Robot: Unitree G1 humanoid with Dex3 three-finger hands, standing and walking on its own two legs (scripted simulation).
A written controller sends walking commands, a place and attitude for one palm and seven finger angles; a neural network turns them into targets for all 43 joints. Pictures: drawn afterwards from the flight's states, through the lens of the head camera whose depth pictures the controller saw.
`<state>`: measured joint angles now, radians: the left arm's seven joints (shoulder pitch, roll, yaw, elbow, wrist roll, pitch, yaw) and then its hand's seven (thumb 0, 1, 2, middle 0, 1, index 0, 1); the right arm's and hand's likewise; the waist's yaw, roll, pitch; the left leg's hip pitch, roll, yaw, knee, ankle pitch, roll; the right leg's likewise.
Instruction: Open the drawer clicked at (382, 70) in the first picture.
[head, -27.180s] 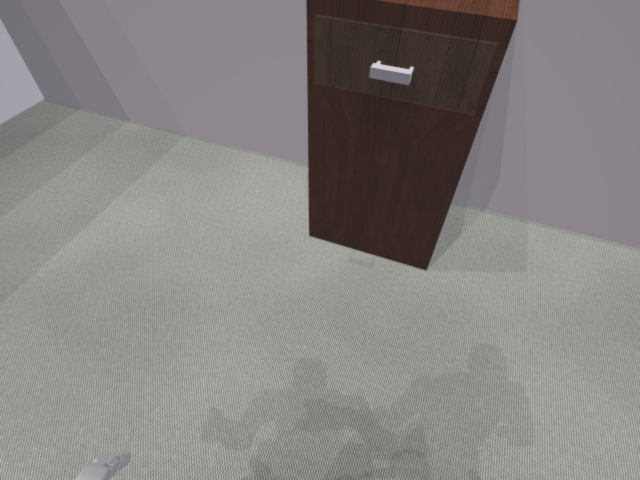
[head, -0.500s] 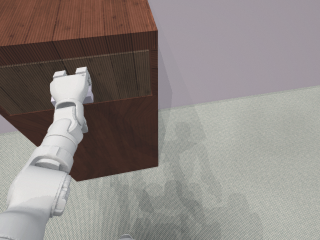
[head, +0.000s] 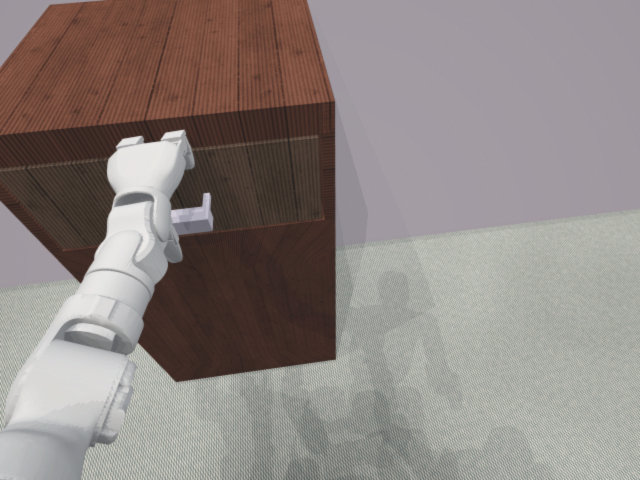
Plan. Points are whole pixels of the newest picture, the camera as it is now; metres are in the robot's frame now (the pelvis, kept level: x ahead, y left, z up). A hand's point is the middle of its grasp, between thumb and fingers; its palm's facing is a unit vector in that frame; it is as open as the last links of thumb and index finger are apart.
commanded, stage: lift the fingers back up to retry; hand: left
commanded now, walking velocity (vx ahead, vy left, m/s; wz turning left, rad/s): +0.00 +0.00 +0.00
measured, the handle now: (177, 212) +0.51 +0.22 +0.03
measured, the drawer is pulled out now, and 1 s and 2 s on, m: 0.00 0.00 0.00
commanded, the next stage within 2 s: re-aim the fingers above the handle in 0.12 s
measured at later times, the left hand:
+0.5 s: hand (167, 200) +0.46 +0.20 +0.10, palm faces +0.02 -0.03 -1.00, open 13.8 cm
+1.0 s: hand (161, 210) +0.45 +0.21 +0.10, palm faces -0.04 -0.03 -1.00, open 13.8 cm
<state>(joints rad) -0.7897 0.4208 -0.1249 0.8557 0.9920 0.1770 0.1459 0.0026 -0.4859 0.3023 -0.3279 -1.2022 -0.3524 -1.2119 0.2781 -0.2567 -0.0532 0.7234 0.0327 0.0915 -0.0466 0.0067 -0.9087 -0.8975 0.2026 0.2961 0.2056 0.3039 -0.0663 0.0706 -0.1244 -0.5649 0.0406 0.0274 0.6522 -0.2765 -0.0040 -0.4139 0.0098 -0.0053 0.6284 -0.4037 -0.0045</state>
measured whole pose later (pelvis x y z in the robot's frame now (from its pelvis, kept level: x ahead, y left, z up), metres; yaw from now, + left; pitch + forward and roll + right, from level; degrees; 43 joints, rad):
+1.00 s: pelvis +0.00 -0.01 +0.00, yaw +1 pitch +10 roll +0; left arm -0.77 0.44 -0.14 0.85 0.98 0.14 0.11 0.00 -0.49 0.30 -0.32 -1.20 -0.32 -1.20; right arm 0.29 -0.26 -0.06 0.73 0.04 0.09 -0.04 0.01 -0.91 -0.90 0.20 0.30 0.21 0.30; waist -0.06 0.07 -0.11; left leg -0.54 0.04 0.02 0.63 -0.26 -0.01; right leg -0.40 0.01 -0.02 0.62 -0.40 -0.01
